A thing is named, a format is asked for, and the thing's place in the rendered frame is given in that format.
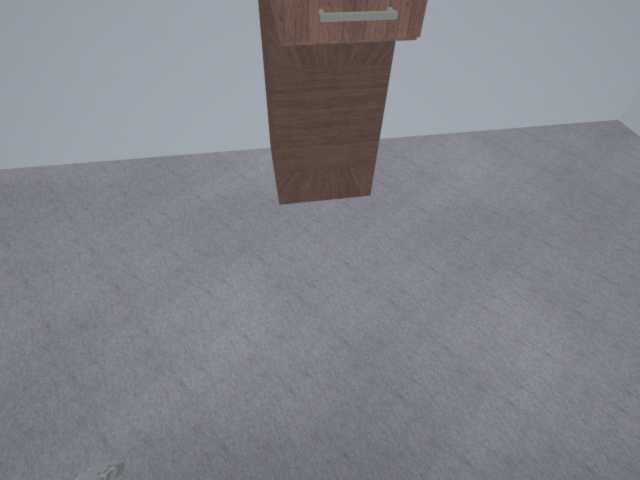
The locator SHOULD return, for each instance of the cabinet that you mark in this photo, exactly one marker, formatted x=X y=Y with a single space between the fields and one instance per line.
x=325 y=111

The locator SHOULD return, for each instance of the handle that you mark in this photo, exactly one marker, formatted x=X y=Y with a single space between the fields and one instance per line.
x=338 y=44
x=390 y=14

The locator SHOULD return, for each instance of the robot left hand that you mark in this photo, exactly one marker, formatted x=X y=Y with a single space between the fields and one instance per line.
x=103 y=471

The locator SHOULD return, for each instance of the drawer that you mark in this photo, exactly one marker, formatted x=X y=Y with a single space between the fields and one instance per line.
x=298 y=21

